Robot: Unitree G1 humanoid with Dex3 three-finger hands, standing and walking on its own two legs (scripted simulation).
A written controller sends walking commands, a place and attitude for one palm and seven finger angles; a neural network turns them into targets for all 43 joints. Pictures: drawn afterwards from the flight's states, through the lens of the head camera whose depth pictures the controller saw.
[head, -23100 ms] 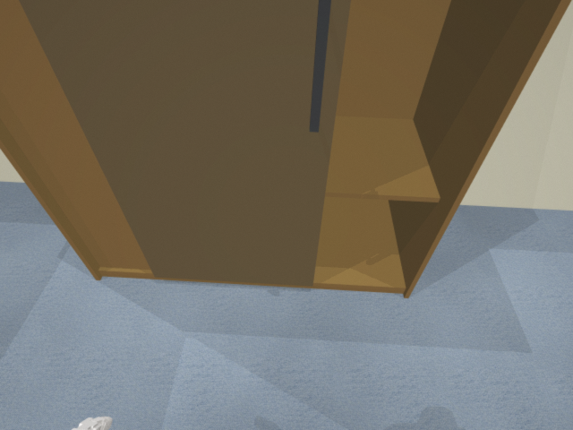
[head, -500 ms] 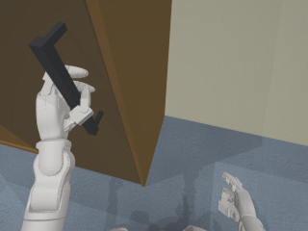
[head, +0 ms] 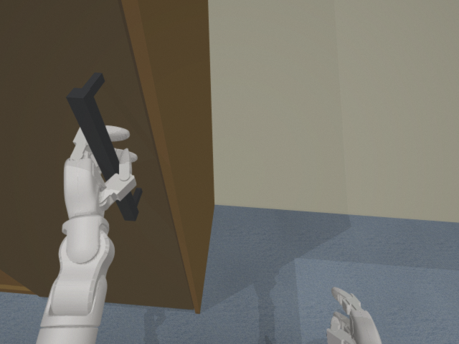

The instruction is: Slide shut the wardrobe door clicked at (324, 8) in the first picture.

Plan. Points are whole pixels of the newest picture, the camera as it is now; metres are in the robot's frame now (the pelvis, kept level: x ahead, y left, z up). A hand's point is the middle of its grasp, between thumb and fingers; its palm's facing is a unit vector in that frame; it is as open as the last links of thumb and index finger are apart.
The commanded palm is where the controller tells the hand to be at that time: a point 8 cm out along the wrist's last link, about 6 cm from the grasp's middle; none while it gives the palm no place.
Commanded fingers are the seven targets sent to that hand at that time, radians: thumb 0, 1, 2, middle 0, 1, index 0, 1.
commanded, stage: stop walking and hold the door there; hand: left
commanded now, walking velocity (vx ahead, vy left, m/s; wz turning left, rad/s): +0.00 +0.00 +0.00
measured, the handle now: (116, 158) +0.34 +0.21 +0.16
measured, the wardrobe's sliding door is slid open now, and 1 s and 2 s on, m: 0.00 0.00 0.00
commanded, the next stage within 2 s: none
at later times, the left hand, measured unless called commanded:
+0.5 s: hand (128, 177) +0.31 +0.18 +0.16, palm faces +0.26 -0.96 -0.07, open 5.7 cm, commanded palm +0.27 +0.18 +0.16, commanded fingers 0.00 0.90 0.90 -0.45 -1.40 -0.45 -1.40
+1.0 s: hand (127, 180) +0.30 +0.18 +0.16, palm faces +0.19 -0.98 -0.09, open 6.0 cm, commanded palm +0.27 +0.19 +0.16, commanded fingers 0.00 0.90 0.90 -0.45 -1.40 -0.45 -1.40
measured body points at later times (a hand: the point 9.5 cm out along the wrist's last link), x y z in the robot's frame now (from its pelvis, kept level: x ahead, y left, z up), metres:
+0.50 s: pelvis +0.01 +0.02 +0.00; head +0.01 +0.02 +0.45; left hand +0.29 +0.23 +0.17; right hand +0.20 -0.18 -0.08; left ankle -0.02 +0.13 -0.74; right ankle +0.05 -0.13 -0.74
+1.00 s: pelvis -0.03 +0.05 -0.01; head +0.02 +0.03 +0.44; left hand +0.29 +0.23 +0.17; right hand +0.18 -0.16 -0.11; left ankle -0.02 +0.13 -0.74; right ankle +0.02 -0.10 -0.72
